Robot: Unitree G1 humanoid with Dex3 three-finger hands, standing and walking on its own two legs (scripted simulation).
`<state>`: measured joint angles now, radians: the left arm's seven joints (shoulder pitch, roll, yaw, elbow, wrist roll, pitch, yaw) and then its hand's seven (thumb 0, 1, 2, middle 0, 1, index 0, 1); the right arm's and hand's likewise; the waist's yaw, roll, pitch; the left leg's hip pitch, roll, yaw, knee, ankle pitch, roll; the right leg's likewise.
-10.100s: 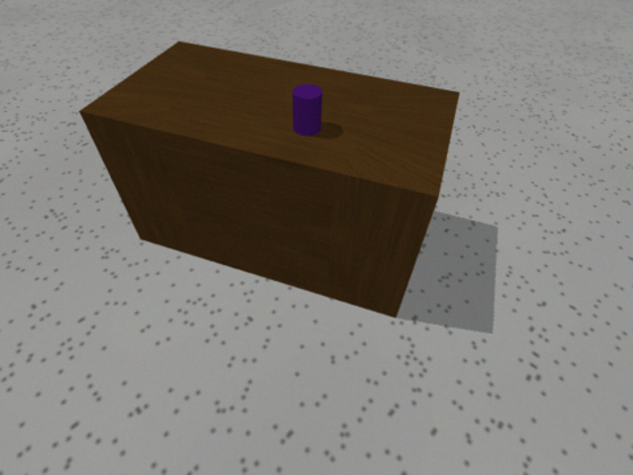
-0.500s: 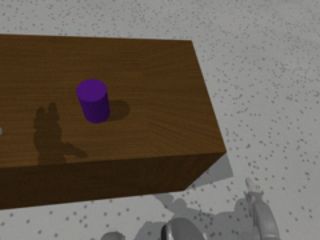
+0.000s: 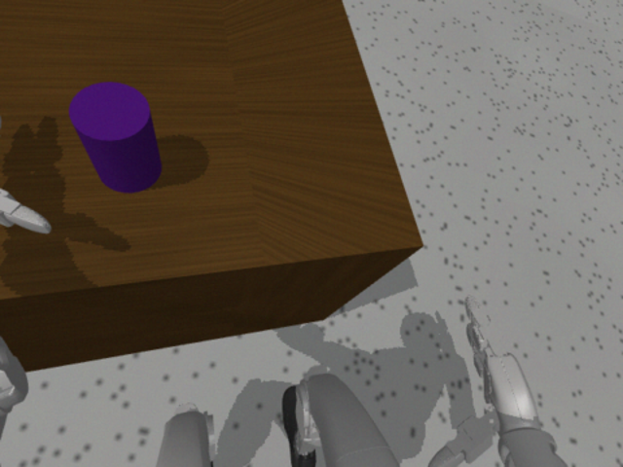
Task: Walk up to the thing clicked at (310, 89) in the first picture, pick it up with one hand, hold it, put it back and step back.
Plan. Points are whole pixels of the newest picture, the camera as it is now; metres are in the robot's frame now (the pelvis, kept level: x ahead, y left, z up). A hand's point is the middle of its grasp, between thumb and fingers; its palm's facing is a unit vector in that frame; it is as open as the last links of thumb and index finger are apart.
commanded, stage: close in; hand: left
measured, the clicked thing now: (121, 141) +0.53 +0.16 -0.01
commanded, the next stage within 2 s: rest palm in 0.48 s
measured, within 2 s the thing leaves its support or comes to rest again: neither
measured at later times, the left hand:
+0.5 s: hand (88, 134) +0.53 +0.19 +0.01, palm faces +0.08 -1.00 +0.03, open 17.7 cm
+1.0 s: hand (111, 126) +0.54 +0.16 +0.01, palm faces +0.09 -1.00 +0.03, open 16.6 cm
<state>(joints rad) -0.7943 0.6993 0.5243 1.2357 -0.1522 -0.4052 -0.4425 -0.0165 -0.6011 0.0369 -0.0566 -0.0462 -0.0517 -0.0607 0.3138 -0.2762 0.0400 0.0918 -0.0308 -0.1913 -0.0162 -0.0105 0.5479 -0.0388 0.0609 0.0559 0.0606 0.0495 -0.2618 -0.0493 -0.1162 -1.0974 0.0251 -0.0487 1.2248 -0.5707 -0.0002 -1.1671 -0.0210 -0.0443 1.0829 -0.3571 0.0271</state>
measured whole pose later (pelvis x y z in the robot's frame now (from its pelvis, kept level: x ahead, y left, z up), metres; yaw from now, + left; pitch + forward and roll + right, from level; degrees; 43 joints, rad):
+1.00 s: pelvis +0.00 +0.00 -0.02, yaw +0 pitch +28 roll -3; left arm -0.93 0.53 0.44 1.23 -0.03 -0.45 -0.09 -0.02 -0.61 0.04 -0.32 -0.18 -0.33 -0.17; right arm 0.37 -0.25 -0.01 -0.13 -0.06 -0.05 0.04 -0.01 0.51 -0.05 0.06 0.06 0.06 0.05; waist -0.31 0.00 -0.15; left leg -1.19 0.02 -0.04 1.32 -0.61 0.00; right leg -1.28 -0.02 -0.03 1.19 -0.39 0.03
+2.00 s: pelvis -0.01 +0.00 -0.02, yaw +0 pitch +27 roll -3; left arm -0.91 0.51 0.39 1.18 -0.02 -0.44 -0.06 -0.01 -0.48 1.00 -0.67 -0.94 -0.66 -0.93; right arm 0.40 -0.26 -0.02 -0.15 -0.06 -0.04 0.04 -0.01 0.51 -0.05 0.06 0.06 0.06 0.05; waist -0.31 -0.01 -0.14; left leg -1.19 0.02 -0.04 1.31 -0.60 0.00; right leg -1.27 -0.02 -0.03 1.18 -0.38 0.03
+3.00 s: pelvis +0.01 -0.01 +0.02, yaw +0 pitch +23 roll -1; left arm -0.91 0.47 0.38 1.13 -0.07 -0.35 -0.11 -0.01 -0.53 1.07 -0.64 -1.01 -0.64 -0.99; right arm 0.36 -0.25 -0.04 0.03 -0.03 -0.03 0.01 -0.01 0.51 -0.05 0.06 0.06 0.06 0.05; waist -0.23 0.00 -0.13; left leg -0.99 0.02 -0.02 1.13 -0.55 -0.01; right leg -1.09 -0.02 -0.01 1.04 -0.36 0.02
